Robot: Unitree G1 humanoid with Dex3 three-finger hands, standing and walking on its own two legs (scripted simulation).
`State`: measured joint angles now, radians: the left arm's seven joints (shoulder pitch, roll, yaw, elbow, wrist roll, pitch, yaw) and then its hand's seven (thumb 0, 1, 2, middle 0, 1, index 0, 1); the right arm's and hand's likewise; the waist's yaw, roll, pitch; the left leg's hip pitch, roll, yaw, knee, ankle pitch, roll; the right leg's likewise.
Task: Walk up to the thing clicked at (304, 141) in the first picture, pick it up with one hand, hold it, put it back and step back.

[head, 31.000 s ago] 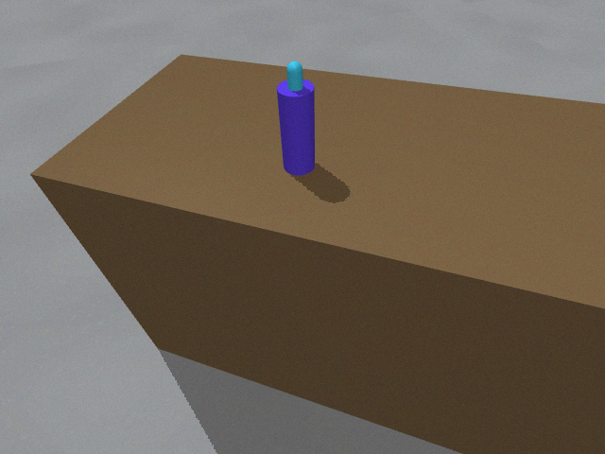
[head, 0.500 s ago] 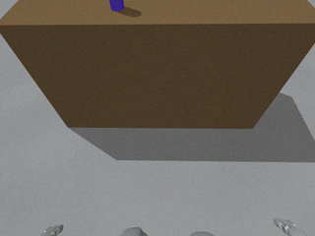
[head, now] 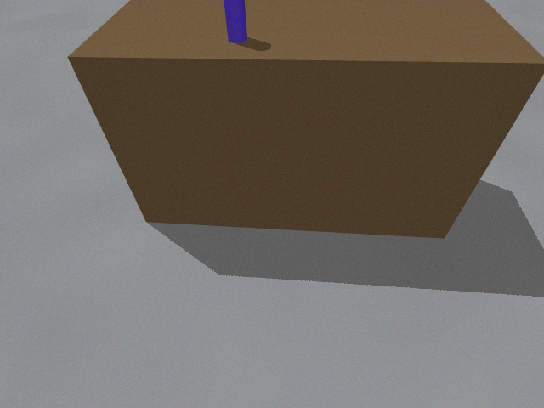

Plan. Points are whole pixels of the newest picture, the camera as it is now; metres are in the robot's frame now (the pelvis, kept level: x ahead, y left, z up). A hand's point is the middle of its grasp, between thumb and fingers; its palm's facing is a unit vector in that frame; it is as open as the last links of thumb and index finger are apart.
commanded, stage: step back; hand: left
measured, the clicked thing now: (234, 4) +1.16 +0.15 +0.14
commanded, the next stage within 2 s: stand in 0.74 s
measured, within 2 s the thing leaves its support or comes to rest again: neither
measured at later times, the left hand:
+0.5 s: hand out of the picture +0.09 +0.28 -0.15, palm faces +0.01 -0.94 -0.35, open 7.3 cm
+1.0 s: hand out of the picture +0.15 +0.26 -0.14, palm faces -0.03 -0.94 -0.34, open 7.3 cm
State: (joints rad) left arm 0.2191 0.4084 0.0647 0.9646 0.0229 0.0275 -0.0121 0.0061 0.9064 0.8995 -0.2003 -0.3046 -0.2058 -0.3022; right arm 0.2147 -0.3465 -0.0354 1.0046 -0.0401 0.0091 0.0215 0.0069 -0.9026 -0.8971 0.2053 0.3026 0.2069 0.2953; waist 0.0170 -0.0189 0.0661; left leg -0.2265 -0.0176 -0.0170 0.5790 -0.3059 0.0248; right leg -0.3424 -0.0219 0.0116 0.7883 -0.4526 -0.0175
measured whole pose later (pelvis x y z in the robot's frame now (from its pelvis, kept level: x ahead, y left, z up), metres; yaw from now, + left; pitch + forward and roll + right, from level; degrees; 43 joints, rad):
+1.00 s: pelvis +0.04 +0.01 +0.02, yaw -1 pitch -3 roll +0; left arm 0.06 0.34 0.00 1.10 0.01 -0.02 0.01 0.00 0.91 0.90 -0.20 -0.30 -0.21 -0.30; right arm 0.04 -0.34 -0.02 1.10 0.00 -0.01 0.01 0.00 -0.90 -0.90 0.20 0.30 0.21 0.30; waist 0.00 0.00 0.08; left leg -0.10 0.01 0.01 0.37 -0.21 0.00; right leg -0.08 -0.02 0.00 0.36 -0.22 0.02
